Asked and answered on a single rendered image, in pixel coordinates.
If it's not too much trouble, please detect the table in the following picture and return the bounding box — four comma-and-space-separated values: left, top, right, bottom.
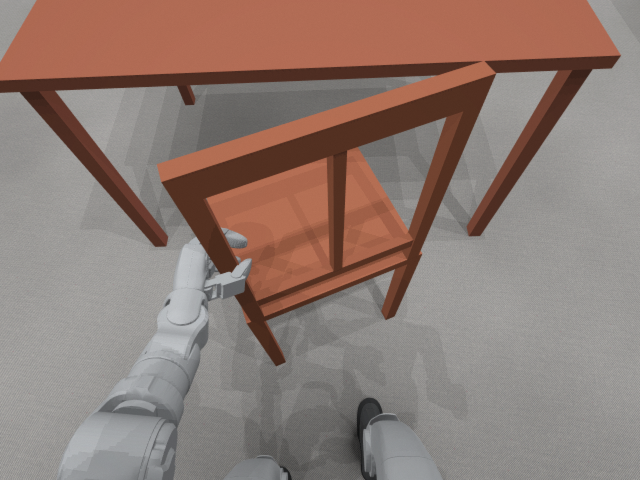
0, 0, 621, 247

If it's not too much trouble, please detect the chair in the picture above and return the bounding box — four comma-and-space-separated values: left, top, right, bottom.
157, 61, 496, 366

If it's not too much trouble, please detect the robot left forearm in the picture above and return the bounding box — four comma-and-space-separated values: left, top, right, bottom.
57, 288, 209, 480

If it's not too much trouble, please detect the left robot upper arm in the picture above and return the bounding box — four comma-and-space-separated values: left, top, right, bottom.
61, 411, 178, 480

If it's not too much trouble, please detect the right robot foot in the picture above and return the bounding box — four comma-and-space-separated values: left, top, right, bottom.
357, 398, 383, 480

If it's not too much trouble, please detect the robot left shin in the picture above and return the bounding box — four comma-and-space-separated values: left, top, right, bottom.
256, 455, 279, 466

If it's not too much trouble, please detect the robot left hand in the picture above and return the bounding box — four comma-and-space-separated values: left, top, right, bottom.
173, 228, 252, 301

